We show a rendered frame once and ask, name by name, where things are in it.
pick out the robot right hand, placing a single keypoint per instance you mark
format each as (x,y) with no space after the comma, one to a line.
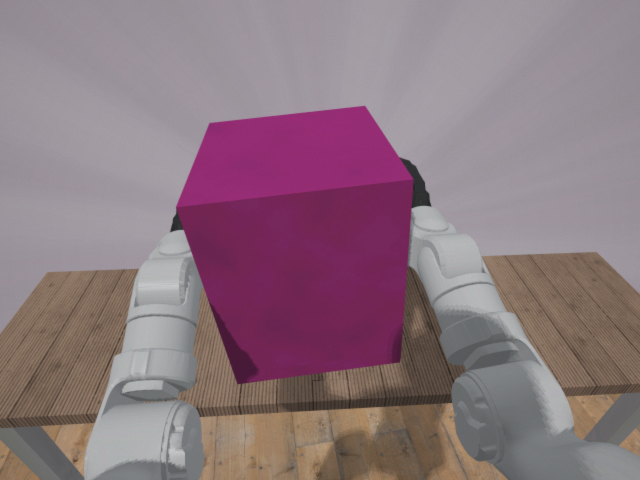
(420,195)

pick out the robot left hand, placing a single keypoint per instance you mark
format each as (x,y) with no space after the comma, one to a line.
(176,225)

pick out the table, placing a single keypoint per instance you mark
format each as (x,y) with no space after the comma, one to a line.
(56,353)

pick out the robot left upper arm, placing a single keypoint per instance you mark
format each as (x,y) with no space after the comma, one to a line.
(147,441)

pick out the carton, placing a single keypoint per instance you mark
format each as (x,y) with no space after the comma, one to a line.
(299,227)

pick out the left robot forearm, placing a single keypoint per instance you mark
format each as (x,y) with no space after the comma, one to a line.
(157,361)

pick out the right robot forearm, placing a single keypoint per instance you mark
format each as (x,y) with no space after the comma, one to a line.
(477,331)

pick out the robot right upper arm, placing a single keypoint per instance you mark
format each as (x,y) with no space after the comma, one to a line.
(515,417)

